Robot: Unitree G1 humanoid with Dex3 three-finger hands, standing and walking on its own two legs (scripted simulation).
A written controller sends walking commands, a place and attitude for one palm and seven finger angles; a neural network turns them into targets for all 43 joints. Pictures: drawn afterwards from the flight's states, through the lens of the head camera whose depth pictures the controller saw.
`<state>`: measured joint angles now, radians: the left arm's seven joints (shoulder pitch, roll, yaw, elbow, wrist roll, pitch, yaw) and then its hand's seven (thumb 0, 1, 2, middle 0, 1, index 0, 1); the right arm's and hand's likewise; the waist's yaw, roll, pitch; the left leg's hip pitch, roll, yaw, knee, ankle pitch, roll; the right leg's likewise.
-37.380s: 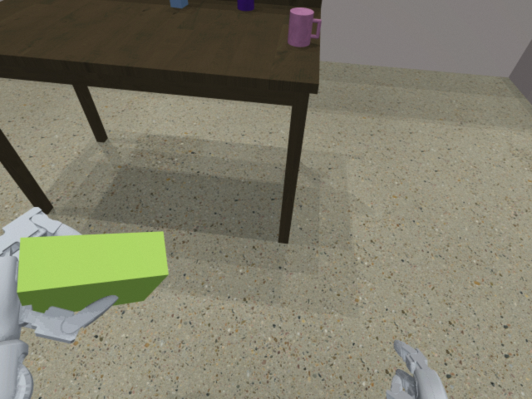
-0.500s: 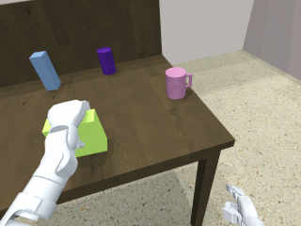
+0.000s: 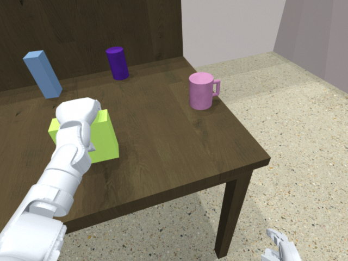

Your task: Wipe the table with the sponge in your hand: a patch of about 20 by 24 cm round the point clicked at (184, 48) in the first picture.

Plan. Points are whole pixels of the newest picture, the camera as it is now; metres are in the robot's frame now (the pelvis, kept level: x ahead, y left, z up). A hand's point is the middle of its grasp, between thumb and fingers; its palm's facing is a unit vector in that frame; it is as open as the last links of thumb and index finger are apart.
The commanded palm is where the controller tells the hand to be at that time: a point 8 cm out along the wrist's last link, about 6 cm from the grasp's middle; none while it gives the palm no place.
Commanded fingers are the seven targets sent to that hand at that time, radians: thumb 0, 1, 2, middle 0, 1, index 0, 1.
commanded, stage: wipe forward along the middle lane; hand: left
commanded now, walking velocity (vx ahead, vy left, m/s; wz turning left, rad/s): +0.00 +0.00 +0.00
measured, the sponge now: (90, 145) +0.37 +0.26 +0.09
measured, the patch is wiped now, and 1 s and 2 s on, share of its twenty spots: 0.95 0.95 0.95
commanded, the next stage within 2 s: slide back across to the first lane in 0.62 s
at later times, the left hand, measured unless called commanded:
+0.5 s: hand (86, 118) +0.42 +0.28 +0.14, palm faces -0.05 -0.01 -1.00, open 9.5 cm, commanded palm +0.40 +0.28 +0.17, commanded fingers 0.00 0.10 1.30 -1.20 -1.60 -1.20 -1.60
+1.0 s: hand (79, 111) +0.44 +0.31 +0.14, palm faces -0.03 -0.01 -1.00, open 9.5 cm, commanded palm +0.41 +0.31 +0.20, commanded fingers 0.00 0.10 1.30 -1.20 -1.60 -1.20 -1.60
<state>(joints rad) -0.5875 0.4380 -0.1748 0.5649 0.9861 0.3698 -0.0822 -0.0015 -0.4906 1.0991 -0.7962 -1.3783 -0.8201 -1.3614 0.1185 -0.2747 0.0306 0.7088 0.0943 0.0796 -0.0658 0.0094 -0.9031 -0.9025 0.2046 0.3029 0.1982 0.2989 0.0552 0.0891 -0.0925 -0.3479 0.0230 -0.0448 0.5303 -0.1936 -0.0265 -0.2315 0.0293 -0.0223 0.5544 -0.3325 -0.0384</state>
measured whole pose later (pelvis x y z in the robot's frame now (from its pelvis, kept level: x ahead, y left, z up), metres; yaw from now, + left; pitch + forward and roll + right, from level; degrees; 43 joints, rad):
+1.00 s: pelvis +0.01 +0.02 +0.00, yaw -2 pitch +5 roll -1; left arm -0.75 0.56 -0.03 0.85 1.03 0.25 -0.03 0.00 -0.49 1.11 -0.79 -1.39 -0.81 -1.38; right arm 0.23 -0.28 0.00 0.73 0.09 0.12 -0.04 0.01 -0.90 -0.90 0.20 0.30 0.20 0.30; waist -0.03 0.07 -0.11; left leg -0.42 0.03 -0.01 0.54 -0.22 0.00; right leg -0.29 0.03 0.02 0.52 -0.32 -0.01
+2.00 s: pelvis +0.01 +0.03 +0.00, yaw +0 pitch +1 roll -1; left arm -0.42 0.58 -0.01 0.44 0.96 0.27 -0.09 -0.01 -0.48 1.10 -0.78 -1.40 -0.79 -1.40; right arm 0.12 -0.28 0.03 0.67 0.09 0.12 -0.04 0.01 -0.90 -0.90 0.21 0.30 0.20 0.30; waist 0.05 0.09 -0.07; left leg -0.34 0.00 -0.03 0.52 -0.20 0.01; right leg -0.19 0.01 -0.01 0.47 -0.30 0.00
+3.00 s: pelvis +0.01 +0.03 +0.00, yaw -1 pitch -1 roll -1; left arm -0.01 0.54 -0.03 -0.13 0.93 0.43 -0.08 0.01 -0.46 1.09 -0.75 -1.42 -0.77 -1.42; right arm 0.04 -0.27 0.05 0.61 0.08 0.09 -0.03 0.01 -0.90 -0.90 0.20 0.30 0.20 0.30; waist 0.10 0.11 -0.07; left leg -0.32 0.01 -0.02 0.56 -0.23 0.00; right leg -0.18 0.01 0.00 0.53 -0.34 0.00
